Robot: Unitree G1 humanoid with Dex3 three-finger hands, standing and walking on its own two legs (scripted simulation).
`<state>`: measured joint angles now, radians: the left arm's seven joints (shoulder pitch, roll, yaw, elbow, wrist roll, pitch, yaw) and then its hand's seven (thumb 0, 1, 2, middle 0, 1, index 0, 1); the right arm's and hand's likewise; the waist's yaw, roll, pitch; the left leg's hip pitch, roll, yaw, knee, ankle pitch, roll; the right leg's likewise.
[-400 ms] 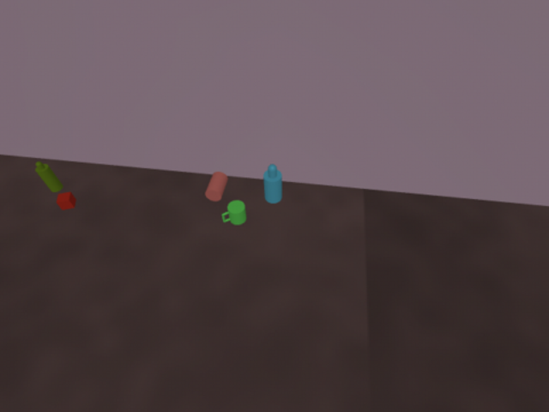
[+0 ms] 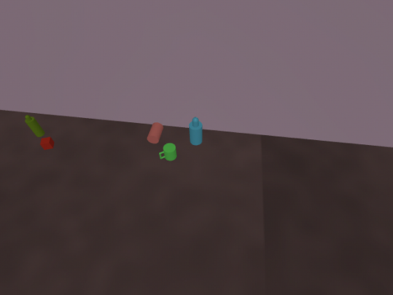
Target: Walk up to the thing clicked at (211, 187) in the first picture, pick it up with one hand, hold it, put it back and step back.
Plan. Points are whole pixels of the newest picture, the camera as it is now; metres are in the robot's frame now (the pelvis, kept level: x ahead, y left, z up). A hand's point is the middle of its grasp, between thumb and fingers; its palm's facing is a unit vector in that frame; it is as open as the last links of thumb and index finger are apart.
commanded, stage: stand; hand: left
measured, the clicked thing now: (155, 132) +1.21 +0.33 -0.74
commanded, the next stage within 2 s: walk up in 0.72 s
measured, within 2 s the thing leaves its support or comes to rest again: neither
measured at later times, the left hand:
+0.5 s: hand out of the picture +0.07 +0.25 -0.16, palm faces -0.01 -0.94 -0.34, open 7.4 cm
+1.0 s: hand out of the picture +0.07 +0.27 -0.15, palm faces +0.10 -0.92 -0.38, open 7.4 cm
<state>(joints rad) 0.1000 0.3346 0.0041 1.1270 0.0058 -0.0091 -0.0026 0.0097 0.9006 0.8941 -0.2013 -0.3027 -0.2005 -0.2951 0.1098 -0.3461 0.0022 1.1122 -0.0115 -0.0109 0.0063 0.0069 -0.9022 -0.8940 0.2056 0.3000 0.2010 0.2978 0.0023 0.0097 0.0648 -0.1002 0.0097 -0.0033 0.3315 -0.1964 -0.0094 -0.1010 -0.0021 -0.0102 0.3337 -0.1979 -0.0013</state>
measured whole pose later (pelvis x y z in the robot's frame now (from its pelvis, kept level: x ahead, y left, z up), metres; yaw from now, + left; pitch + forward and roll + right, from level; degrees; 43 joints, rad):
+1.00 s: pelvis +0.05 -0.01 -0.01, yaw +5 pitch -1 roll -1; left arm 0.27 0.40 0.09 0.97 0.04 -0.07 -0.06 0.01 0.90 0.89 -0.20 -0.30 -0.20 -0.30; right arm 0.28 -0.39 -0.07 1.00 -0.04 -0.01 0.05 0.01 -0.90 -0.89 0.21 0.30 0.20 0.30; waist 0.03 0.02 0.03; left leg -0.33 -0.01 -0.05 0.88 -0.43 0.03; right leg -0.08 0.01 -0.08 0.46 -0.36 -0.03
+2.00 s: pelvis +0.41 +0.01 -0.03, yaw +13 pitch -3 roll +0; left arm 0.39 0.42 0.05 0.88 0.01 -0.01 -0.05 0.01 0.90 0.89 -0.20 -0.30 -0.20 -0.30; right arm 0.26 -0.40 -0.06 0.83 -0.01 -0.10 0.05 0.01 -0.90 -0.89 0.21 0.30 0.20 0.30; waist 0.04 -0.04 0.09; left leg -0.35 0.02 0.07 0.65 -0.24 0.03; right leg -0.29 -0.06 -0.02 1.01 -0.47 -0.04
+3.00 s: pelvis +0.76 -0.03 -0.02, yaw +14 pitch -3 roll +1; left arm 0.26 0.43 0.06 0.87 0.00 -0.03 -0.06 0.01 0.90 0.89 -0.20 -0.30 -0.20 -0.30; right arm 0.35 -0.43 -0.04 0.84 -0.01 -0.07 0.03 0.01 -0.90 -0.89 0.21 0.30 0.20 0.30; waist -0.03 -0.03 0.10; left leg -0.20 0.06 0.07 0.58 -0.33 -0.01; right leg -0.47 -0.10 -0.02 0.72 -0.22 -0.01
